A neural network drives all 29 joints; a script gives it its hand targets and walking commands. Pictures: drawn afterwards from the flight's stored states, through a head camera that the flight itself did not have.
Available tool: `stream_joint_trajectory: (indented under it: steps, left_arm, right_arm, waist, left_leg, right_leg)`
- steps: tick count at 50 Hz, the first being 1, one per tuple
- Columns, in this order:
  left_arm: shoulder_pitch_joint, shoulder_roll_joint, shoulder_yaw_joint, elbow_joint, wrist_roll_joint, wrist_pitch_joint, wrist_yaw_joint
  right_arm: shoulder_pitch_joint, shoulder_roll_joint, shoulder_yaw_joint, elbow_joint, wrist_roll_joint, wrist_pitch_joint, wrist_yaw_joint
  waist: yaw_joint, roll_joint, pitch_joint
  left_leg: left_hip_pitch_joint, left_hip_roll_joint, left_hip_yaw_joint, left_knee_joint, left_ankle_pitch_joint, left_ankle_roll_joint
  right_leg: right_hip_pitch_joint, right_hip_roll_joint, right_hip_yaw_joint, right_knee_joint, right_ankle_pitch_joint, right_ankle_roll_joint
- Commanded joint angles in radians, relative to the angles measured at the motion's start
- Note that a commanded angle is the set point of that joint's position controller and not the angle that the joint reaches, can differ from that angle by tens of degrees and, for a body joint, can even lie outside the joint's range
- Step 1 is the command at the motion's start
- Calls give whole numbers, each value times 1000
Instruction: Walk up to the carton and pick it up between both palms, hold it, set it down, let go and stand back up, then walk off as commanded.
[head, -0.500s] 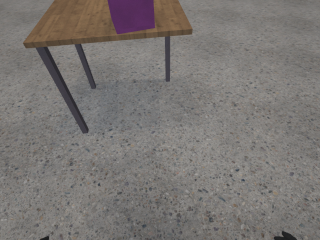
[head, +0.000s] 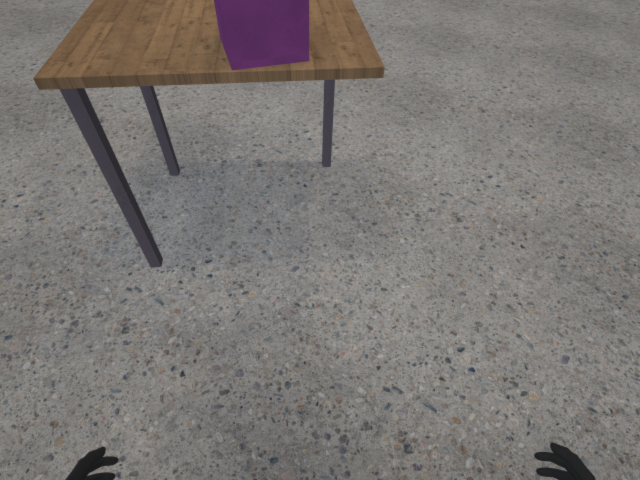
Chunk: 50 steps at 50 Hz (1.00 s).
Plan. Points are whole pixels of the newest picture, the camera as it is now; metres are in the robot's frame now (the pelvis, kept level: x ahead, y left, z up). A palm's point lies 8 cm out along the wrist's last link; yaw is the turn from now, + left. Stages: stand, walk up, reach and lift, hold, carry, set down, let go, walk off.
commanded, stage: stand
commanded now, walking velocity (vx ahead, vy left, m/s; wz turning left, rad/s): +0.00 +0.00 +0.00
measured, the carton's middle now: out of the picture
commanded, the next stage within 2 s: none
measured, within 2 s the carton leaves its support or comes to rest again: neither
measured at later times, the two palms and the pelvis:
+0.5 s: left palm out of the picture +0.14 +0.30 -0.07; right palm out of the picture +0.12 -0.31 -0.07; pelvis +0.00 -0.01 +0.01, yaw +0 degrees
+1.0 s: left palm out of the picture +0.14 +0.30 -0.07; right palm out of the picture +0.11 -0.31 -0.07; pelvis -0.01 -0.01 +0.01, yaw +0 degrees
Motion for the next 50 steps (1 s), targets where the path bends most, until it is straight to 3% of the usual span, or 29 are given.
stream_joint_trajectory:
  steps: [1, 7, 35, 50]
  left_arm:
    - [-38, 178, 9, 20, -28, -13, -18]
    - [-47, 176, 9, 17, -29, -11, -16]
    - [-70, 179, 8, 19, -26, -14, -25]
    - [-63, 176, 6, 16, -24, -17, -26]
  right_arm:
    - [-127, -202, -31, 9, -110, -33, -4]
    - [-127, -193, -28, 16, -106, -32, -5]
    - [-135, -180, -27, 27, -109, -25, 4]
    - [-122, -178, -26, 31, -108, -29, 5]
  waist:
    - [31, 27, -217]
    - [31, 23, -240]
    - [23, 12, -193]
    - [23, 1, -208]
  left_leg:
    - [74, 148, -165, -256, 222, 45]
    - [110, 142, -136, -241, 332, 43]
    - [97, 128, -134, -323, 110, 23]
    - [115, 129, -131, -311, 170, 22]
  right_leg:
    - [14, -108, 71, -147, 258, -62]
    - [37, -117, 71, -152, 329, -58]
    - [2, -117, 80, -230, 190, -58]
    - [-2, -120, 77, -232, 226, -56]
